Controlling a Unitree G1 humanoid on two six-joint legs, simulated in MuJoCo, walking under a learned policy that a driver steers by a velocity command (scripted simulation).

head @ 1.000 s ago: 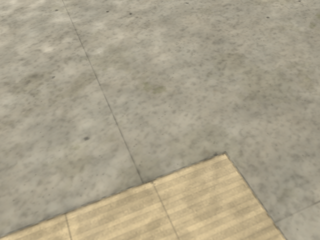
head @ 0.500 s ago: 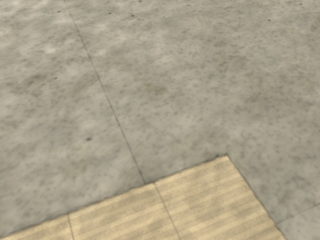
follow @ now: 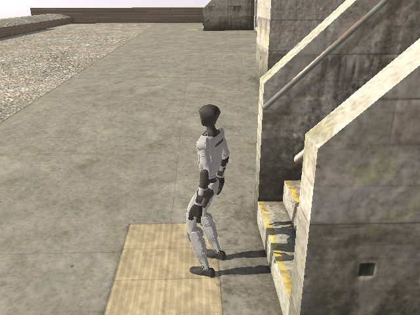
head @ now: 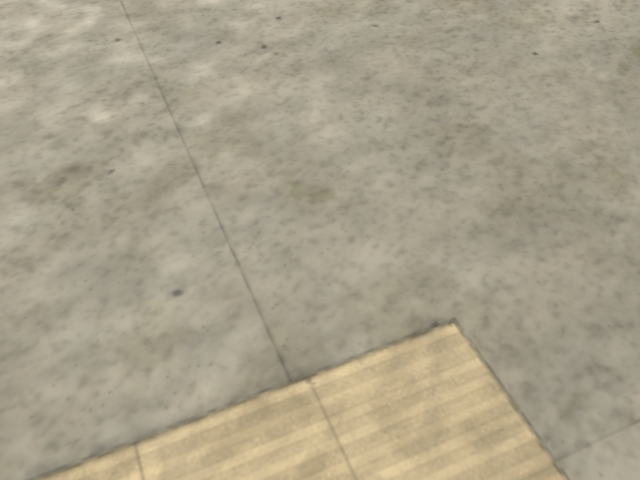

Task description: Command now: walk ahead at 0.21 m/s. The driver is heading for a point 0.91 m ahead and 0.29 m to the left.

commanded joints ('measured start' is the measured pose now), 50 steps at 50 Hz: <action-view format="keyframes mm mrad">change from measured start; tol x32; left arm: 1 -65 60 12 -76 -9 -46 -9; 9 389 225 77 52 -9 -94 -36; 50 -334 156 53 -456 5 -142 -46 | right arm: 1 84 -209 -50 -26 3 -24 -7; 26 -376 -38 -27 -333 9 -80 96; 31 113 -239 -129 -239 10 -59 84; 50 93 -179 -90 -287 13 -69 17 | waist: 1 -29 147 163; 9 160 -291 -3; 26 58 -86 142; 33 -142 156 -379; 50 -72 94 -18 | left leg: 1 -78 363 -490 -386 -524 207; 6 -192 193 -184 -235 -235 107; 11 -751 73 -151 694 -157 38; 30 12 -78 101 96 213 154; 32 634 355 -773 -88 -28 434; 40 -92 166 -351 -312 312 271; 50 -24 122 -385 -158 173 158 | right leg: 1 -225 -19 -45 192 -71 -39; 7 235 23 -99 -143 131 -76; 10 375 -439 654 -440 -149 -314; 25 233 -235 -171 -448 661 -101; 29 347 -272 -215 -78 1317 -69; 31 -5 -189 -216 447 954 -17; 32 -423 59 -109 892 -70 42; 50 -263 -3 51 -74 454 67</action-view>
